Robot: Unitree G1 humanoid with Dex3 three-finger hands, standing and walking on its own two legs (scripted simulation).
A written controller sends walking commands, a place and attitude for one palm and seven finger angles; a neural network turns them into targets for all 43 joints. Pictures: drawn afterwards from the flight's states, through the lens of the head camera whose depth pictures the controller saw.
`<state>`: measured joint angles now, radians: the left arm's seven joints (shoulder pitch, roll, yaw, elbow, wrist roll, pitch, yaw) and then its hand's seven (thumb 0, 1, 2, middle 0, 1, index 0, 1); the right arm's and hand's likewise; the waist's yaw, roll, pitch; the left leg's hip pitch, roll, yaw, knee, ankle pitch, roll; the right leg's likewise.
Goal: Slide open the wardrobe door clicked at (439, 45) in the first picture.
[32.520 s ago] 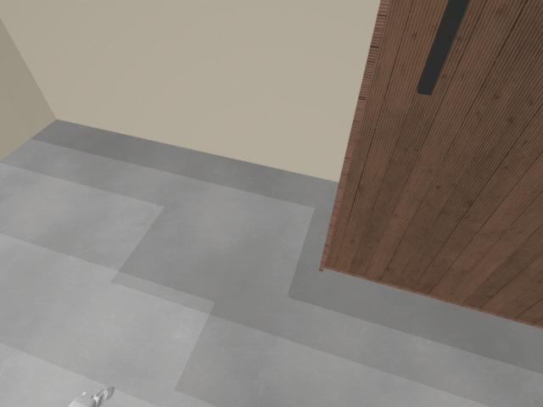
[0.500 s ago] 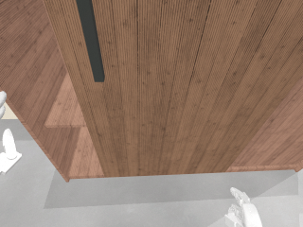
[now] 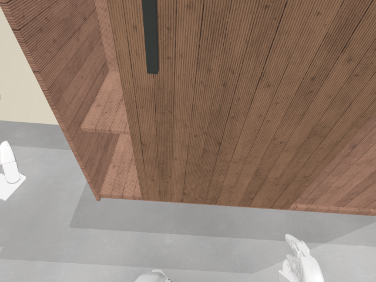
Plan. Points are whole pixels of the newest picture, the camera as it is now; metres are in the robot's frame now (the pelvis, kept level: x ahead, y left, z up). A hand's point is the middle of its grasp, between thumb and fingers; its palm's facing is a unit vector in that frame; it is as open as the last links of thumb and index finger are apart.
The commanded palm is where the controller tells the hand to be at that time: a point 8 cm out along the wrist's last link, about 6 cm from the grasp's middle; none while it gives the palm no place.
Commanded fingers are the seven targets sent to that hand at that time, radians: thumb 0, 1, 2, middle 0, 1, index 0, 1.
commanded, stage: step back with the hand held close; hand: left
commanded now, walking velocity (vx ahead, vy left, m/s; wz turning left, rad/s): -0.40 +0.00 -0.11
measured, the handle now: (151, 8) +0.61 +0.14 +0.29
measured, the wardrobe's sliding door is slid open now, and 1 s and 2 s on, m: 0.24 0.24 0.24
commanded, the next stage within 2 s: stop stepping back and stand still in 0.46 s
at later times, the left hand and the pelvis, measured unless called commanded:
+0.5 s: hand out of the picture +0.12 +0.27 +0.19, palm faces +0.37 -0.83 -0.41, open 7.4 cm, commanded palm +0.06 +0.31 +0.20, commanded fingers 0.00 0.90 0.90 -0.20 -0.30 -0.20 -0.30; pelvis -0.11 +0.02 +0.02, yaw -5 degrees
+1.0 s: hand out of the picture +0.04 +0.26 +0.18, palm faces +0.33 -0.86 -0.40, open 7.4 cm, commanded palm -0.01 +0.30 +0.20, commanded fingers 0.00 0.90 0.90 -0.20 -0.30 -0.20 -0.30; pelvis -0.19 +0.02 +0.02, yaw -9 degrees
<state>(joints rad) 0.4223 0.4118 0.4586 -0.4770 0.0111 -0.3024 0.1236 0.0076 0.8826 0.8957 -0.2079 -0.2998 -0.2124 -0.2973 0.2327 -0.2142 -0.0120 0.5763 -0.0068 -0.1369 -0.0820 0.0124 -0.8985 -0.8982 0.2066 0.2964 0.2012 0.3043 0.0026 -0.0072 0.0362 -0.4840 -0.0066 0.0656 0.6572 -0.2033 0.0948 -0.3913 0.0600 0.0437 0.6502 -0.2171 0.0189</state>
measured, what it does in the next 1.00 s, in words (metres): walks backwards: right foot, then left foot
